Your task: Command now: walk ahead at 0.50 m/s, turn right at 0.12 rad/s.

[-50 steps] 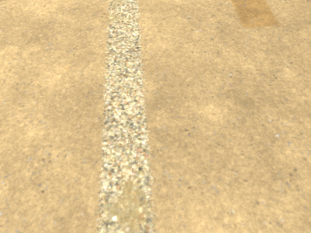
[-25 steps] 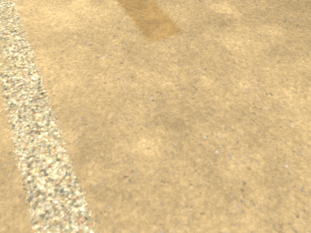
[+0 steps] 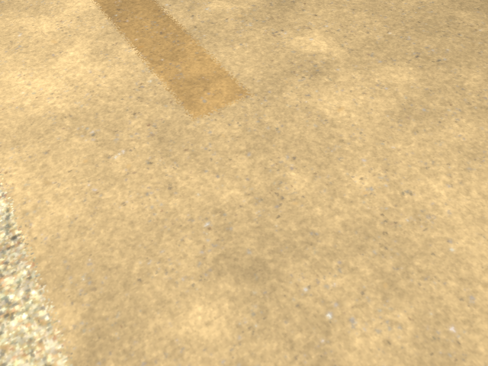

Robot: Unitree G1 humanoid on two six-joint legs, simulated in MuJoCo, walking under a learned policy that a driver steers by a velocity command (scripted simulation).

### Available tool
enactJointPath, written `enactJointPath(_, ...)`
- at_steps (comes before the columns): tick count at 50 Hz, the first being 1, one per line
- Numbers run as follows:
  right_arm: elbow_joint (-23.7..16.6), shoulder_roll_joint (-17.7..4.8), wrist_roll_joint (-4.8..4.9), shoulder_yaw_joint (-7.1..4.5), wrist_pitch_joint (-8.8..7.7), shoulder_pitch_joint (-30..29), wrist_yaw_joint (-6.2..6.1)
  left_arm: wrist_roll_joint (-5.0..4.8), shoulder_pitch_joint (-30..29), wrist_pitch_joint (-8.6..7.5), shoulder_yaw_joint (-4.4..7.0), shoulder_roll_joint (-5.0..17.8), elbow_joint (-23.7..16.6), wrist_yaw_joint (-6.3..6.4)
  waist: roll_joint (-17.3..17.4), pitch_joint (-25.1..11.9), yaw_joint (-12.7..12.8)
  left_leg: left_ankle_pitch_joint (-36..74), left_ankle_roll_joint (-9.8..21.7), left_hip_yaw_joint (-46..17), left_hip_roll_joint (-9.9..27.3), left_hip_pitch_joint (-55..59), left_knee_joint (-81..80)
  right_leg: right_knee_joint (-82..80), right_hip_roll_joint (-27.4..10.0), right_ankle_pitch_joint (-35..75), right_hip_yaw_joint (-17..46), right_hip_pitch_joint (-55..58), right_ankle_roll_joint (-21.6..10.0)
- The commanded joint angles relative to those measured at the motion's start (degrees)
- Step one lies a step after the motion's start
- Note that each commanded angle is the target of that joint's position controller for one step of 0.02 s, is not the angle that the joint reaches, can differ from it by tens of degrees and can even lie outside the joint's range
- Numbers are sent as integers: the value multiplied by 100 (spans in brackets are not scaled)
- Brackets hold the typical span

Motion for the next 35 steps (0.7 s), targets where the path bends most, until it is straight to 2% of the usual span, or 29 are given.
enactJointPath(1,-558,-295,22,-6,-94,-806,10,33,452,-63,100,735,-80,53,-604,263,147,287,89,242,-230,-276,-547,-93,-1608,3197,659,216,-262)
enactJointPath(4,-710,-305,32,32,-150,-1104,20,89,607,-54,74,785,47,110,-635,374,176,55,298,339,-422,-148,-1067,61,-1783,3709,645,617,-316)
enactJointPath(6,-664,-374,49,13,-200,-791,-9,111,392,-67,76,891,55,147,-705,266,-89,-357,525,414,-657,515,-1368,444,-1841,4862,519,650,-256)
enactJointPath(7,-534,-461,57,-26,-218,-369,-58,129,291,-79,87,962,57,160,-786,49,-284,-608,637,460,-849,1080,-1432,869,-1845,5683,480,658,-195)
enactJointPath(8,-311,-603,61,-93,-250,329,-120,153,219,-72,99,1016,70,154,-784,-323,-582,-763,758,476,-1023,1818,-1592,1668,-1782,6113,423,651,-140)
enactJointPath(9,-16,-724,5,-161,-307,1301,-185,109,85,-67,91,1022,49,139,-627,-817,-1048,-386,925,317,-869,3120,-1982,2817,-1602,5488,267,99,-60)
enactJointPath(10,159,-1221,-141,-292,-328,2208,-269,-11,173,-98,6,749,-142,101,28,-1547,-1262,-907,1295,-1192,423,4711,-2050,4587,-1157,3392,19,-1262,66)
enactJointPath(11,203,-1580,-160,-379,-303,2172,-193,-111,843,-83,-23,381,-124,53,1164,-1924,-788,-646,2083,-3921,1744,5653,-2667,6439,-3,-1647,9,-3083,230)
enactJointPath(12,160,-1190,73,-307,-264,1615,-123,65,401,-55,69,816,-130,75,218,-1313,-656,-1224,1924,-3861,1456,4977,-2968,6750,-396,-1368,644,-3508,103)
enactJointPath(13,63,-819,121,-208,-267,1031,-101,73,16,-74,71,783,-251,41,-36,-515,-471,-1333,1770,-2918,1290,4089,-3156,6509,-680,-855,556,-3624,108)
enactJointPath(14,62,-538,88,-128,-301,788,-80,78,-199,-77,49,677,-299,9,-224,-165,-369,-1029,1598,-2342,1000,3517,-3388,6182,-888,-580,463,-3521,120)
enactJointPath(15,135,-416,85,-78,-339,771,-98,124,-221,-25,45,611,-306,-20,-111,-12,-244,-655,1437,-1894,765,3151,-3514,5917,-1019,-458,414,-3337,175)
enactJointPath(16,231,-303,89,-29,-370,798,-115,173,-109,50,19,518,-280,-65,25,-18,-114,-418,1322,-1537,577,2876,-3649,5709,-1111,-370,364,-3076,255)
enactJointPath(18,397,-417,113,-45,-464,1082,-116,196,-138,136,-5,406,-297,-129,65,-52,-63,109,1347,-1220,487,2769,-3775,5486,-1172,-256,208,-3045,380)
enactJointPath(20,500,-579,136,-82,-507,1264,-114,200,-536,180,-22,389,-435,-162,39,74,-84,143,1375,-974,430,2783,-3973,5135,-1319,60,70,-3418,509)
enactJointPath(23,614,-566,148,-67,-500,1546,-108,175,-1343,192,-49,401,-710,-177,29,269,-261,385,1307,-696,274,3005,-4114,4261,-1448,669,-108,-3907,669)
enactJointPath(25,670,-553,153,-56,-496,1693,-106,148,-1770,176,-92,325,-848,-187,51,285,-374,704,1210,-494,166,3121,-4067,3565,-1391,1033,-234,-3831,714)
enactJointPath(27,737,-588,145,-58,-499,1881,-118,127,-2126,164,-131,271,-955,-189,89,270,-495,988,1160,-392,175,3331,-3996,3017,-1295,1279,-342,-3705,701)
enactJointPath(30,837,-613,104,-54,-474,2101,-153,117,-2506,139,-137,323,-1090,-169,131,285,-610,1405,1154,-387,340,3849,-3787,2517,-1168,1254,-398,-3655,598)
enactJointPath(33,890,-705,58,-78,-436,2033,-211,124,-2482,85,-92,443,-1149,-145,183,267,-481,2162,1089,-404,563,4291,-3389,2164,-1034,708,-383,-3380,372)
enactJointPath(34,886,-749,48,-89,-424,1930,-227,131,-2219,57,-57,503,-1080,-122,207,147,-331,2837,1023,-351,571,4340,-3039,2025,-900,462,-422,-2978,270)
enactJointPath(35,888,-786,46,-98,-403,1847,-232,149,-1640,19,-2,583,-892,-85,185,-144,-76,3454,949,-266,496,4331,-2363,1799,-714,356,-495,-2285,150)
